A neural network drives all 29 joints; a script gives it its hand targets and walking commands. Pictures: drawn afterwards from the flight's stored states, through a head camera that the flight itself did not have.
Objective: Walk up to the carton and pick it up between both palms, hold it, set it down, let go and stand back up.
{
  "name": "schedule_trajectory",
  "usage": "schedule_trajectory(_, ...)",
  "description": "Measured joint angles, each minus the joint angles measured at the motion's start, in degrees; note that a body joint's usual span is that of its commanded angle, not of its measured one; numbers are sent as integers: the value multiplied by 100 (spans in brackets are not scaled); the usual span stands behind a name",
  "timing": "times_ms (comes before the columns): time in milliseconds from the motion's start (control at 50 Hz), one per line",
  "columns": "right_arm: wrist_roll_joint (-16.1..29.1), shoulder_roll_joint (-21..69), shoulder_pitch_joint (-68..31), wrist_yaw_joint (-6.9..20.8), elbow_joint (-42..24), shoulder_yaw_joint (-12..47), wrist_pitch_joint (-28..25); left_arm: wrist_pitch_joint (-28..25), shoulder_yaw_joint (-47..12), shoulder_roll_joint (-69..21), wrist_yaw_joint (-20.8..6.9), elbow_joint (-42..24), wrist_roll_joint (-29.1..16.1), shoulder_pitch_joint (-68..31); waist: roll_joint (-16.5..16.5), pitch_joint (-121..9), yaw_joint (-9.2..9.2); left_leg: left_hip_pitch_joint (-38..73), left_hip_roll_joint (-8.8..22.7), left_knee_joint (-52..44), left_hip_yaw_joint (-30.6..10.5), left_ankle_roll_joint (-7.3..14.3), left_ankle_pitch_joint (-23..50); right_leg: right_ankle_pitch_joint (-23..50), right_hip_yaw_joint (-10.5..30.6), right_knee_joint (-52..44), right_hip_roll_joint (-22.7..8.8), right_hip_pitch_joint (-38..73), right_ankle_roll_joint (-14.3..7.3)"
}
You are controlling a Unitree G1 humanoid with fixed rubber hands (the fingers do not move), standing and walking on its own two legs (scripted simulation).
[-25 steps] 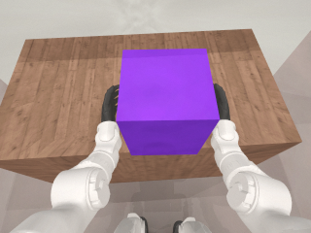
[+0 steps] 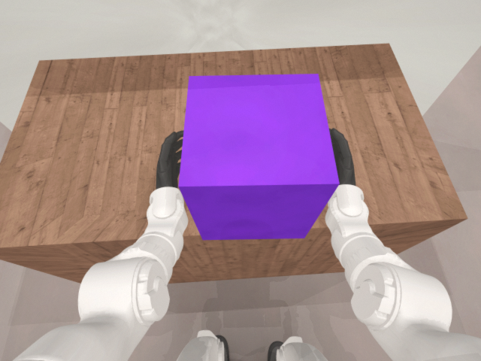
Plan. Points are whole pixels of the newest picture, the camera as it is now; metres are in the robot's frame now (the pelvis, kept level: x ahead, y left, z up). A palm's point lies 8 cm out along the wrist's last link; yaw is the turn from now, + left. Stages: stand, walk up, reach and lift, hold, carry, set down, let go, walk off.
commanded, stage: reach and lift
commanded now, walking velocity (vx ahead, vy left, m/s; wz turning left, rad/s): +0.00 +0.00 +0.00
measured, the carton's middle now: (253, 166) +0.44 +0.00 -0.02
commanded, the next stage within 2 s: none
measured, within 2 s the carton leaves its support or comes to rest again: leaves its support in 1.10 s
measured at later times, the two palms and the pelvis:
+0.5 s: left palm (169, 179) +0.40 +0.15 -0.01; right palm (340, 175) +0.41 -0.15 +0.00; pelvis +0.00 +0.00 -0.01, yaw +0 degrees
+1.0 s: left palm (164, 186) +0.39 +0.16 -0.01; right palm (337, 175) +0.40 -0.14 +0.01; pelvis -0.01 +0.00 -0.01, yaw +0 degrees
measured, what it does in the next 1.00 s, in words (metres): stands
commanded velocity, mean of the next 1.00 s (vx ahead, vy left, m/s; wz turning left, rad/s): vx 0.00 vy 0.00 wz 0.00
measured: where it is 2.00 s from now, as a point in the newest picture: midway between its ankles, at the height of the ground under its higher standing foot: outside the picture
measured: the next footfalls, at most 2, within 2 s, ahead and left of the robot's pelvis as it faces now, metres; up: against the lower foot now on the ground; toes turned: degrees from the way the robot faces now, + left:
none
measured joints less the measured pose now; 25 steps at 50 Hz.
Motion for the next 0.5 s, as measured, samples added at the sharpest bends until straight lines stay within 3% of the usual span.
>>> schedule_trajectory(500, 353, -141, -180, -170, 387, 504, -73, -101, -381, 104, -31, 395, -529, -188, 42, -224, -18, -340, 25, 325, -65, -15, -102, -105, -65, 297, 12, -309, -17)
